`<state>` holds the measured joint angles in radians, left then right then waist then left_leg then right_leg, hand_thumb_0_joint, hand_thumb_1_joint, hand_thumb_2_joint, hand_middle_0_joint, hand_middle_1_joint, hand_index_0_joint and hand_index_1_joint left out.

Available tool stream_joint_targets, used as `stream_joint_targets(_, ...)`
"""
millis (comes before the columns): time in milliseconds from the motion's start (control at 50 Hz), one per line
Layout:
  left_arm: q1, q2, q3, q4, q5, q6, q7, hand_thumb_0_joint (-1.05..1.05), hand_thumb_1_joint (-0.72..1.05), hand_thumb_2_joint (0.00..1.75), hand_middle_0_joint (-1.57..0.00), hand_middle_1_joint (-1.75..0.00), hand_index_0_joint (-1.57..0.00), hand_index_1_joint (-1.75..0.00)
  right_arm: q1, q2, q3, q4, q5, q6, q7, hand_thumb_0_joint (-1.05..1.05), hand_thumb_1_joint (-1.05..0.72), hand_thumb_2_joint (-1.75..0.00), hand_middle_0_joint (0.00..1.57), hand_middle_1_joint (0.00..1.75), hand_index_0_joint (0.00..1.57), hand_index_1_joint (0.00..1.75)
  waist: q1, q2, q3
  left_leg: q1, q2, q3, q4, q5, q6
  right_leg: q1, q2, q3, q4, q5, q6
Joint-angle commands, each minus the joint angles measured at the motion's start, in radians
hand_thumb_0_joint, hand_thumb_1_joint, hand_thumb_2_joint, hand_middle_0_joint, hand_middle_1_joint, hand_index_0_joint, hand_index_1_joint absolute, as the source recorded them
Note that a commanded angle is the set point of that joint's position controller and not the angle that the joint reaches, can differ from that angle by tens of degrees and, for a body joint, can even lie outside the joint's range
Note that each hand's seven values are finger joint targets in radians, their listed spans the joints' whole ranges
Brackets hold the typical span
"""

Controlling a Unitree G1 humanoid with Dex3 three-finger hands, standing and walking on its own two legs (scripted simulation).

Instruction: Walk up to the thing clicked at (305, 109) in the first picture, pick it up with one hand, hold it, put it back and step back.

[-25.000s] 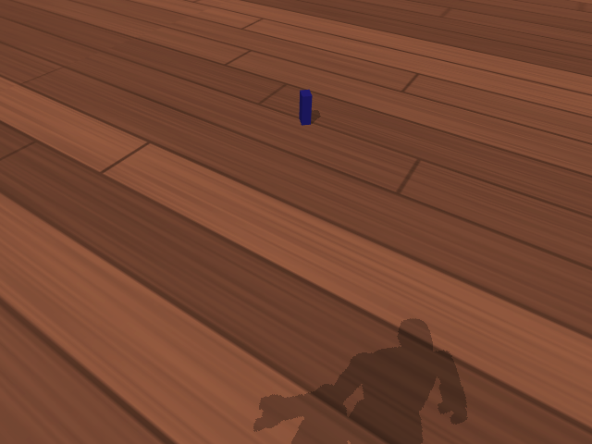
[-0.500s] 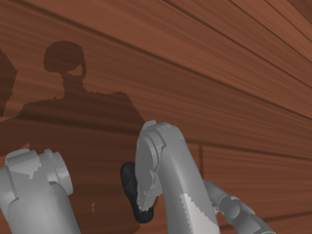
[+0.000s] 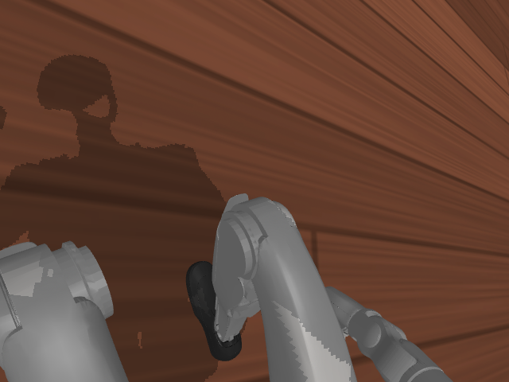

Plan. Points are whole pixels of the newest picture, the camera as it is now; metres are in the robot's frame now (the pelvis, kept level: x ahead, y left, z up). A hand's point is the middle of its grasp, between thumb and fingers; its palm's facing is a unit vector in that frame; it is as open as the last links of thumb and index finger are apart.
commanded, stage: loosen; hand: left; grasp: from the side
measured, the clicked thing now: out of the picture +0.45 +0.29 -0.18
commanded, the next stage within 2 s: open in 0.10 s
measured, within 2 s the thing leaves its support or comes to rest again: rests again in 0.02 s
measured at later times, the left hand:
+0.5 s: hand out of the picture +0.44 +0.30 -0.17, palm faces +0.42 -0.91 +0.01, open 15.1 cm
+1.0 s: hand out of the picture +0.42 +0.38 -0.08, palm faces +0.44 -0.90 -0.05, open 17.4 cm
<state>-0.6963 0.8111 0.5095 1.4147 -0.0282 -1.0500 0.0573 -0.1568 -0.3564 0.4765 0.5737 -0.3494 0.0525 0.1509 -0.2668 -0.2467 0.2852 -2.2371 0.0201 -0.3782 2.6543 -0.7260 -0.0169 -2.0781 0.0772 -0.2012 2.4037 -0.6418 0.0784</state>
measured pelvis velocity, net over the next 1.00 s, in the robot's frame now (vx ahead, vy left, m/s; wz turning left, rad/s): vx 0.00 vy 0.00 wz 0.02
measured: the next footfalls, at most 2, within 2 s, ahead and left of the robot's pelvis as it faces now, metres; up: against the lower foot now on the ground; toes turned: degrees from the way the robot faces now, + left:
none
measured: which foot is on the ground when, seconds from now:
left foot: down 0.00-1.00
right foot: down 0.00-1.00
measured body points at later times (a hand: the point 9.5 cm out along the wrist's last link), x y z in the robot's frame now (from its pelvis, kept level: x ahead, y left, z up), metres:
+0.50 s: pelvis +0.00 +0.00 +0.00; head +0.23 +0.19 +0.33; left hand +0.41 +0.34 -0.17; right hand +0.17 -0.24 -0.04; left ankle +0.07 +0.12 -0.25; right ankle +0.14 -0.13 -0.25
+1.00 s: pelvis +0.00 +0.00 +0.02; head +0.20 +0.18 +0.38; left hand +0.39 +0.42 -0.07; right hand +0.17 -0.24 -0.04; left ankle +0.07 +0.12 -0.25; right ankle +0.14 -0.13 -0.25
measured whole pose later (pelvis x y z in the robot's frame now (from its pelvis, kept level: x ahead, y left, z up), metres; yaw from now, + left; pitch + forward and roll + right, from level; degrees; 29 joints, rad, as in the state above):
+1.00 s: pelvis +0.00 +0.00 +0.02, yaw +1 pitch +20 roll -17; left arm -0.63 0.80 0.53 1.09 -0.11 -0.81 -0.13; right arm -0.04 -0.35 0.34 0.58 -0.24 0.08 0.12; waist -0.19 -0.16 0.14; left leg -2.26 0.03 -0.31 2.58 -0.71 0.01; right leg -2.10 0.05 -0.17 2.36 -0.65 0.06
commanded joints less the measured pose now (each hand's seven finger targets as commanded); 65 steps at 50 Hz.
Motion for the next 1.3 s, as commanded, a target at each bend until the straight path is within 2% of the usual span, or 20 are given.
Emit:
stream_joint_targets(0,-0.205,0.159,-0.001,-0.122,-0.011,-0.082,0.002,0.00,0.17,1.20,-1.09,-1.30,-1.12,-1.29,0.047,-0.346,-0.113,-0.016,0.000,0.012,-0.014,0.00,-0.87,-0.90,0.20,0.30,0.20,0.30,-0.097,0.523,-0.589,0.406,0.060,0.104,-0.330,0.156,-0.011,0.273,0.032,-0.143,-0.157,0.199,-0.078)
stream_joint_targets(40,-0.210,0.176,0.000,-0.126,-0.005,-0.089,0.000,0.00,0.13,1.12,-1.14,-1.25,-1.17,-1.23,0.054,-0.352,-0.109,-0.007,-0.006,0.013,-0.015,0.00,-0.88,-0.89,0.20,0.30,0.20,0.30,-0.099,0.550,-0.590,0.423,0.061,0.096,-0.338,0.170,-0.016,0.280,0.031,-0.146,-0.150,0.211,-0.079)
stream_joint_targets(140,-0.226,0.166,0.005,-0.159,-0.034,-0.100,-0.003,0.00,-0.08,0.72,-0.86,-0.88,-0.90,-0.84,0.047,-0.350,-0.106,-0.011,-0.005,0.008,-0.016,0.00,-0.89,-0.89,0.20,0.30,0.20,0.30,-0.100,0.544,-0.611,0.416,0.059,0.106,-0.320,0.172,-0.011,0.298,0.035,-0.141,-0.161,0.223,-0.077)
stream_joint_targets(260,-0.202,0.182,0.005,-0.152,-0.019,-0.095,-0.009,0.00,-0.43,0.35,-0.51,-0.51,-0.53,-0.49,0.048,-0.353,-0.105,-0.008,-0.007,0.015,-0.020,0.00,-0.89,-0.89,0.20,0.30,0.20,0.30,-0.092,0.575,-0.595,0.444,0.066,0.092,-0.341,0.198,-0.021,0.285,0.035,-0.150,-0.146,0.230,-0.081)
stream_joint_targets(320,-0.213,0.159,-0.007,-0.139,-0.023,-0.092,-0.010,0.00,-0.51,0.21,-0.40,-0.36,-0.42,-0.34,0.037,-0.354,-0.105,-0.014,-0.006,0.015,-0.019,0.00,-0.90,-0.89,0.20,0.30,0.20,0.30,-0.106,0.562,-0.562,0.420,0.064,0.090,-0.342,0.166,-0.019,0.264,0.032,-0.152,-0.150,0.211,-0.081)
stream_joint_targets(500,-0.197,0.165,-0.004,-0.129,-0.028,-0.094,-0.012,0.00,-0.61,0.05,-0.18,-0.13,-0.19,-0.12,0.034,-0.351,-0.102,-0.021,-0.005,0.013,-0.017,0.00,-0.90,-0.90,0.20,0.30,0.20,0.30,-0.095,0.539,-0.568,0.417,0.065,0.086,-0.340,0.154,-0.015,0.266,0.036,-0.151,-0.153,0.198,-0.081)
stream_joint_targets(560,-0.216,0.166,-0.001,-0.122,-0.028,-0.094,-0.011,0.00,-0.58,0.09,-0.08,-0.11,-0.10,-0.10,0.029,-0.360,-0.105,-0.023,-0.004,0.011,-0.018,0.00,-0.88,-0.89,0.20,0.30,0.20,0.30,-0.106,0.537,-0.537,0.413,0.069,0.075,-0.353,0.129,-0.017,0.240,0.032,-0.157,-0.152,0.180,-0.080)
stream_joint_targets(700,-0.205,0.290,0.098,-0.305,-0.027,-0.074,-0.033,0.00,-0.53,0.11,-0.05,-0.09,-0.06,-0.08,0.062,-0.351,-0.129,-0.027,0.003,0.024,-0.023,0.00,-0.88,-0.89,0.20,0.30,0.20,0.30,-0.046,0.642,-0.659,0.469,0.070,0.108,-0.364,0.202,-0.021,0.294,0.028,-0.125,-0.145,0.226,-0.087)
stream_joint_targets(760,-0.211,0.312,0.107,-0.431,-0.026,-0.019,-0.061,0.00,-0.52,0.10,-0.05,-0.08,-0.06,-0.07,0.102,-0.350,-0.169,-0.025,0.021,0.032,-0.030,0.00,-0.88,-0.90,0.20,0.30,0.20,0.30,-0.019,0.729,-0.752,0.535,0.069,0.123,-0.393,0.228,-0.028,0.286,0.021,-0.103,-0.151,0.241,-0.095)
stream_joint_targets(880,-0.120,0.175,0.043,-0.475,-0.074,0.153,-0.169,0.00,-0.55,0.08,-0.05,-0.09,-0.08,-0.07,0.165,-0.327,-0.248,-0.026,0.098,0.038,-0.047,0.00,-0.88,-0.89,0.20,0.30,0.20,0.30,0.007,0.641,-0.711,0.440,0.056,0.151,-0.425,0.182,-0.009,0.205,0.010,-0.081,-0.182,0.208,-0.099)
stream_joint_targets(940,-0.132,0.092,-0.012,-0.483,-0.106,0.216,-0.225,0.00,-0.57,0.05,-0.03,-0.08,-0.06,-0.05,0.198,-0.309,-0.273,-0.025,0.134,0.035,-0.052,0.00,-0.86,-0.89,0.20,0.30,0.20,0.30,-0.007,0.567,-0.692,0.404,0.049,0.146,-0.434,0.130,0.003,0.165,0.004,-0.081,-0.197,0.169,-0.098)
stream_joint_targets(1000,-0.173,0.091,-0.022,-0.498,-0.118,0.255,-0.264,0.00,-0.45,0.06,-0.03,0.00,-0.02,-0.01,0.212,-0.297,-0.297,-0.015,0.162,0.028,-0.057,0.00,-0.81,-0.89,0.20,0.30,0.20,0.30,0.011,0.534,-0.689,0.369,0.041,0.153,-0.443,0.076,0.013,0.129,0.000,-0.067,-0.204,0.113,-0.103)
stream_joint_targets(1020,-0.116,0.309,0.072,-0.459,0.040,0.319,-0.205,0.00,-0.50,0.06,-0.06,-0.05,-0.05,-0.05,0.224,-0.264,-0.334,-0.010,0.199,0.044,-0.062,0.00,-0.89,-0.91,0.20,0.30,0.20,0.30,0.118,0.628,-0.826,0.513,0.041,0.180,-0.521,0.125,0.003,0.150,-0.017,-0.038,-0.237,0.104,-0.111)
stream_joint_targets(1040,-0.176,0.254,0.045,-0.509,0.033,0.349,-0.188,0.00,-0.50,0.06,-0.06,-0.05,-0.05,-0.05,0.224,-0.260,-0.344,-0.040,0.208,0.055,-0.062,0.00,-0.91,-0.91,0.20,0.30,0.20,0.30,0.093,0.670,-0.873,0.555,0.050,0.172,-0.542,0.140,-0.004,0.141,-0.016,-0.031,-0.235,0.111,-0.112)
stream_joint_targets(1060,-0.176,0.166,-0.007,-0.475,0.038,0.375,-0.187,0.00,-0.50,0.07,-0.06,-0.05,-0.05,-0.05,0.231,-0.256,-0.360,-0.038,0.218,0.062,-0.062,0.00,-0.90,-0.91,0.20,0.30,0.20,0.30,0.078,0.658,-0.850,0.547,0.049,0.176,-0.555,0.123,-0.005,0.104,-0.018,-0.027,-0.235,0.101,-0.114)
stream_joint_targets(1080,-0.171,0.124,-0.036,-0.457,0.052,0.399,-0.186,0.00,-0.52,0.08,-0.06,-0.05,-0.05,-0.06,0.254,-0.247,-0.370,-0.012,0.224,0.072,-0.058,0.00,-0.91,-0.91,0.20,0.30,0.20,0.30,0.067,0.642,-0.786,0.517,0.046,0.177,-0.572,0.085,-0.003,0.070,-0.019,-0.029,-0.238,0.072,-0.117)
stream_joint_targets(1140,-0.201,0.363,0.095,-0.661,0.094,0.484,-0.141,0.00,-0.53,0.07,-0.08,-0.07,-0.07,-0.07,0.291,-0.223,-0.401,-0.016,0.254,0.090,-0.072,0.00,-0.94,-0.92,0.20,0.30,0.20,0.30,0.164,0.709,-0.969,0.589,0.034,0.232,-0.581,0.156,0.004,0.155,-0.025,0.019,-0.277,0.100,-0.119)
stream_joint_targets(1200,-0.142,0.240,0.036,-0.671,0.110,0.569,-0.129,0.00,-0.47,0.10,-0.06,-0.07,-0.06,-0.07,0.305,-0.195,-0.438,-0.024,0.277,0.104,-0.076,0.00,-0.90,-0.90,0.20,0.30,0.20,0.30,0.152,0.662,-0.956,0.591,0.031,0.243,-0.624,0.174,0.009,0.132,-0.028,0.037,-0.297,0.113,-0.125)
stream_joint_targets(1240,-0.062,0.237,0.048,-0.698,0.114,0.630,-0.111,0.00,-0.44,0.12,-0.06,-0.07,-0.06,-0.07,0.317,-0.184,-0.465,-0.033,0.295,0.107,-0.091,0.00,-0.89,-0.90,0.20,0.30,0.20,0.30,0.182,0.625,-0.988,0.598,0.025,0.264,-0.649,0.159,0.017,0.164,-0.030,0.052,-0.344,0.100,-0.125)
stream_joint_targets(1280,-0.006,0.168,0.006,-0.752,0.113,0.686,-0.102,0.00,-0.44,0.12,-0.06,-0.07,-0.06,-0.07,0.316,-0.168,-0.494,-0.051,0.316,0.109,-0.097,0.00,-0.90,-0.90,0.20,0.30,0.20,0.30,0.187,0.578,-1.007,0.601,0.020,0.272,-0.699,0.121,0.024,0.180,-0.035,0.068,-0.388,0.073,-0.125)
